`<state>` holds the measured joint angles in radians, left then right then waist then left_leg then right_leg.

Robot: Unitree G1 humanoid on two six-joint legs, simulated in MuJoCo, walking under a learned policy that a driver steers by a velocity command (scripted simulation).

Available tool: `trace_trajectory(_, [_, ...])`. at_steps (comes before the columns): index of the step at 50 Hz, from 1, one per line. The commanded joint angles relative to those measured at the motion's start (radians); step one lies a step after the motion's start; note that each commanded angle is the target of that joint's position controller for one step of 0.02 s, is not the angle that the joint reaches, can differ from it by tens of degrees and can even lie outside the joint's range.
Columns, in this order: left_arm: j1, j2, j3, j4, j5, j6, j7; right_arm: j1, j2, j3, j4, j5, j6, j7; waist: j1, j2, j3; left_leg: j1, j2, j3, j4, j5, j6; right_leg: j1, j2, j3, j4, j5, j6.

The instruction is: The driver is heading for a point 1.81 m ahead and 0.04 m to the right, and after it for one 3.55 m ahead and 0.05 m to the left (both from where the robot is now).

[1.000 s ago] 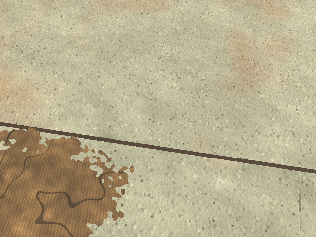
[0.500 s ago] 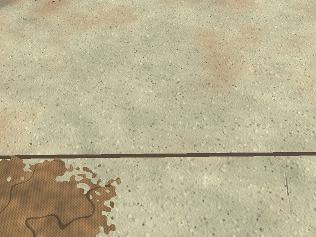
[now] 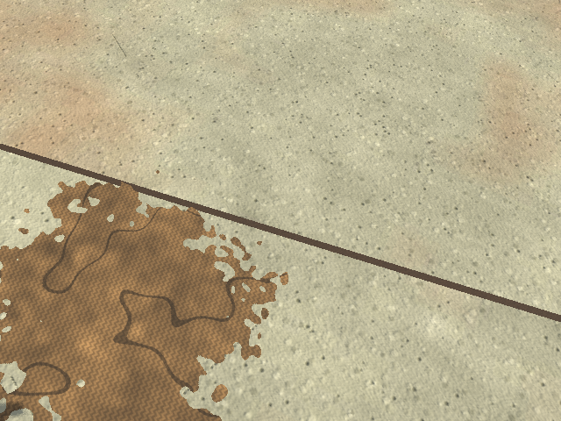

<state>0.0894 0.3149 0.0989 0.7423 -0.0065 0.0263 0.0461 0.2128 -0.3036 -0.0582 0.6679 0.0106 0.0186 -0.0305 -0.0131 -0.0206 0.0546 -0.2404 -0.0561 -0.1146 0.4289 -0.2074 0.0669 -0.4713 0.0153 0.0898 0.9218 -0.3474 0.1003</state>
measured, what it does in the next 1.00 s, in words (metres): walks ahead: right foot, then left foot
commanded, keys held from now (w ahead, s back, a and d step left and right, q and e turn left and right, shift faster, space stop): q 0.28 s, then w+q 0.04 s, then w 0.26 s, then w+e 0.42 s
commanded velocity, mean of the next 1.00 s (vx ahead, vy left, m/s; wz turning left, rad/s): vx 0.25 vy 0.00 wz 0.18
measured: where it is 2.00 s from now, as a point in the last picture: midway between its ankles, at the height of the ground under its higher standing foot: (258, 299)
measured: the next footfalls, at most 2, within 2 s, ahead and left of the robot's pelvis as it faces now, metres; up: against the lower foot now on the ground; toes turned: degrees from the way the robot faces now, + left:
right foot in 0.22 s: +0.07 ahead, -0.15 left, +0.00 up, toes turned +15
left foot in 0.64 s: +0.06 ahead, +0.14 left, +0.00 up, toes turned +17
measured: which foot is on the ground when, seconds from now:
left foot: down 0.00-0.22, up 0.24-0.62, down 0.64-1.00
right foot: up 0.00-0.20, down 0.22-0.64, up 0.66-1.00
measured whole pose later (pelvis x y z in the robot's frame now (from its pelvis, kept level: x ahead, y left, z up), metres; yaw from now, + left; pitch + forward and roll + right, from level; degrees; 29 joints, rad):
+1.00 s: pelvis +0.18 +0.07 -0.01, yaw +7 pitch +2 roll +1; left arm 0.13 0.28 0.04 0.71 -0.02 -0.05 -0.06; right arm 0.40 -0.27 -0.05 0.77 0.00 -0.08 -0.01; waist -0.08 -0.04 0.04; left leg 0.12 -0.03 0.18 0.18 -0.34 0.03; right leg -0.70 -0.05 0.01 0.71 0.05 -0.01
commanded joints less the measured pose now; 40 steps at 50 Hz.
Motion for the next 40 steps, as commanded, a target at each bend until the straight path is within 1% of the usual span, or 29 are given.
trace_trajectory(1, [-0.054,0.065,0.01,-0.075,-0.002,-0.026,-0.005,-0.007,-0.188,-0.056,-0.074,-0.002,-0.001,-0.006,-0.02,0.17,-0.097,0.129,0.226,-0.279,-0.091,0.185,0.162,-0.044,0.009,0.008,-0.111,0.0,0.007])
trace_trajectory(4, [-0.04,0.075,0.012,-0.073,-0.006,-0.041,-0.016,-0.032,-0.194,-0.059,-0.09,-0.003,0.007,0.001,-0.02,0.184,-0.103,0.091,0.219,-0.334,-0.071,0.198,0.164,0.027,0.025,0.012,-0.19,-0.02,-0.004])
trace_trajectory(7, [-0.012,0.083,0.014,-0.072,-0.01,-0.058,-0.03,-0.061,-0.191,-0.06,-0.105,0.004,0.016,0.005,-0.012,0.193,-0.125,0.104,0.212,-0.397,-0.031,0.292,0.155,0.088,0.037,0.012,-0.294,-0.02,-0.023])
trace_trajectory(8, [0.008,0.085,0.015,-0.067,-0.011,-0.063,-0.036,-0.074,-0.188,-0.06,-0.111,0.009,0.019,0.005,0.0,0.193,-0.134,0.107,0.203,-0.412,-0.011,0.319,0.144,0.121,0.039,0.009,-0.359,0.008,-0.032])
trace_trajectory(9, [0.042,0.084,0.018,-0.057,-0.011,-0.068,-0.04,-0.095,-0.182,-0.058,-0.117,0.017,0.023,0.002,0.024,0.187,-0.141,0.094,0.181,-0.412,0.014,0.314,0.122,0.182,0.038,-0.001,-0.466,0.084,-0.044])
trace_trajectory(10, [0.075,0.094,0.023,-0.046,-0.007,-0.071,-0.042,-0.103,-0.17,-0.055,-0.122,0.024,0.026,-0.002,0.042,0.171,-0.144,0.051,0.147,-0.396,0.045,0.244,0.083,0.271,0.015,-0.004,-0.579,0.209,-0.062])
trace_trajectory(11, [0.097,0.147,0.035,-0.048,0.007,-0.068,-0.037,-0.063,-0.13,-0.044,-0.123,0.015,0.025,-0.002,0.025,0.062,-0.174,-0.049,0.085,-0.324,0.163,0.022,0.029,0.394,-0.136,0.118,-0.607,0.282,-0.118])
trace_trajectory(12, [0.049,0.218,0.042,-0.067,0.022,-0.056,-0.03,0.014,-0.092,-0.035,-0.126,0.005,0.019,0.001,-0.047,-0.203,-0.14,-0.254,-0.094,-0.123,0.361,-0.381,-0.038,0.455,-0.325,0.339,-0.606,0.516,-0.25])
trace_trajectory(13, [0.061,0.186,0.036,-0.071,0.046,-0.058,-0.034,0.006,-0.181,-0.063,-0.129,-0.001,0.011,0.0,-0.014,-0.217,-0.124,-0.32,-0.055,-0.07,0.597,-0.475,-0.087,0.367,-0.438,0.444,-0.625,0.527,-0.38])
trace_trajectory(14, [0.016,0.134,0.019,-0.088,0.036,-0.061,-0.03,0.014,-0.232,-0.082,-0.111,0.004,0.012,0.002,-0.027,-0.138,-0.101,-0.322,-0.008,-0.07,0.708,-0.399,-0.108,0.335,-0.398,0.357,-0.62,0.467,-0.375])
trace_trajectory(15, [-0.01,0.101,0.01,-0.089,0.021,-0.057,-0.025,0.021,-0.221,-0.084,-0.092,0.006,0.02,0.003,-0.032,-0.104,-0.09,-0.341,0.014,-0.046,0.737,-0.307,-0.119,0.336,-0.318,0.259,-0.632,0.277,-0.32])
trace_trajectory(16, [-0.005,0.089,0.004,-0.09,0.006,-0.055,-0.017,0.018,-0.19,-0.077,-0.085,0.002,0.028,0.004,-0.015,-0.109,-0.079,-0.387,0.023,-0.028,0.758,-0.229,-0.129,0.36,-0.269,0.211,-0.655,0.1,-0.286])
trace_trajectory(17, [0.023,0.091,0.0,-0.08,-0.003,-0.054,-0.011,0.001,-0.158,-0.065,-0.094,0.002,0.028,0.01,0.009,-0.124,-0.063,-0.421,0.032,-0.013,0.763,-0.188,-0.136,0.372,-0.254,0.199,-0.678,0.017,-0.285])
trace_trajectory(19, [0.097,0.104,0.0,-0.064,0.002,-0.055,-0.005,-0.052,-0.118,-0.047,-0.12,0.01,0.013,0.021,0.053,-0.139,-0.049,-0.448,0.038,0.029,0.692,-0.159,-0.138,0.404,-0.239,0.182,-0.721,-0.094,-0.291])
trace_trajectory(21, [0.149,0.116,0.001,-0.052,0.005,-0.064,-0.009,-0.092,-0.096,-0.034,-0.134,0.007,-0.005,0.024,0.084,-0.135,-0.048,-0.455,0.053,0.038,0.586,-0.158,-0.137,0.45,-0.255,0.186,-0.742,-0.121,-0.304])
trace_trajectory(24, [0.149,0.139,0.004,-0.044,-0.003,-0.076,-0.023,-0.1,-0.063,-0.014,-0.132,-0.001,-0.031,0.032,0.081,-0.137,-0.034,-0.338,0.083,0.09,0.395,-0.15,-0.116,0.398,-0.259,0.133,-0.762,-0.059,-0.304])
trace_trajectory(26, [0.153,0.161,0.009,-0.037,-0.012,-0.081,-0.035,-0.098,-0.061,-0.008,-0.127,0.003,-0.046,0.04,0.078,-0.142,-0.014,-0.218,0.079,0.133,0.281,-0.16,-0.096,0.318,-0.252,0.092,-0.763,-0.022,-0.303])
trace_trajectory(28, [0.173,0.176,0.01,-0.025,-0.023,-0.081,-0.048,-0.074,-0.075,-0.011,-0.12,0.011,-0.056,0.046,0.063,-0.135,-0.007,-0.118,0.067,0.153,0.173,-0.129,-0.072,0.274,-0.262,0.087,-0.743,-0.023,-0.306])
trace_trajectory(29, [0.164,0.177,0.008,-0.021,-0.031,-0.078,-0.054,-0.034,-0.074,-0.012,-0.105,0.014,-0.059,0.048,0.032,-0.121,-0.01,-0.033,0.057,0.166,0.088,-0.062,-0.054,0.237,-0.26,0.076,-0.715,-0.028,-0.297])
trace_trajectory(30, [0.17,0.159,0.0,-0.015,-0.033,-0.076,-0.059,0.022,-0.077,-0.017,-0.081,0.014,-0.061,0.046,-0.001,-0.099,-0.018,0.09,0.038,0.173,0.02,-0.02,-0.041,0.173,-0.246,0.073,-0.669,-0.011,-0.283])
trace_trajectory(31, [0.172,0.114,-0.018,-0.01,-0.026,-0.079,-0.065,0.112,-0.098,-0.03,-0.054,0.018,-0.061,0.037,-0.049,-0.073,-0.052,0.247,0.044,0.148,-0.003,-0.018,-0.026,0.091,-0.215,0.049,-0.584,0.017,-0.251])
trace_trajectory(32, [0.135,0.033,-0.048,-0.028,-0.008,-0.086,-0.075,0.244,-0.148,-0.046,-0.037,0.01,-0.062,0.025,-0.116,0.048,-0.124,0.431,0.202,-0.052,-0.067,-0.078,0.014,-0.038,-0.122,-0.04,-0.31,-0.009,-0.18])
trace_trajectory(33, [0.122,-0.011,-0.061,-0.092,-0.01,-0.107,-0.07,0.297,-0.288,-0.076,-0.042,-0.011,-0.063,0.024,-0.109,0.316,-0.163,0.506,0.45,-0.447,-0.177,-0.273,0.153,-0.296,-0.015,-0.123,0.005,-0.194,-0.127])
trace_trajectory(34, [0.097,0.094,-0.031,-0.088,-0.035,-0.115,-0.061,0.292,-0.216,-0.062,-0.037,-0.019,-0.081,0.031,-0.127,0.204,-0.115,0.412,0.477,-0.522,-0.214,-0.386,0.212,-0.357,-0.048,-0.003,0.191,-0.22,-0.133])
trace_trajectory(35, [0.109,0.12,-0.019,-0.081,-0.051,-0.115,-0.066,0.241,-0.149,-0.039,-0.037,-0.015,-0.095,0.034,-0.091,0.194,-0.037,0.373,0.433,-0.422,-0.228,-0.421,0.182,-0.402,-0.072,0.039,0.233,-0.122,-0.152])
trace_trajectory(36, [0.125,0.114,-0.018,-0.063,-0.046,-0.111,-0.067,0.188,-0.111,-0.027,-0.042,-0.012,-0.105,0.037,-0.063,0.184,-0.007,0.338,0.382,-0.317,-0.246,-0.354,0.151,-0.396,-0.093,0.032,0.232,-0.035,-0.153])
trace_trajectory(37, [0.121,0.107,-0.015,-0.056,-0.034,-0.107,-0.067,0.148,-0.092,-0.022,-0.039,-0.01,-0.108,0.038,-0.046,0.164,0.024,0.304,0.353,-0.23,-0.264,-0.23,0.129,-0.393,-0.102,0.038,0.206,0.033,-0.145])
trace_trajectory(38, [0.121,0.096,-0.014,-0.049,-0.028,-0.101,-0.07,0.127,-0.081,-0.018,-0.04,-0.015,-0.113,0.036,-0.032,0.154,0.037,0.266,0.325,-0.143,-0.277,-0.099,0.103,-0.358,-0.111,0.045,0.188,0.096,-0.136])
trace_trajectory(40, [0.139,0.056,-0.022,-0.037,-0.026,-0.092,-0.075,0.123,-0.075,-0.021,-0.032,-0.024,-0.124,0.032,-0.018,0.131,0.02,0.243,0.296,-0.021,-0.284,0.117,0.091,-0.331,-0.097,0.034,0.186,0.192,-0.113])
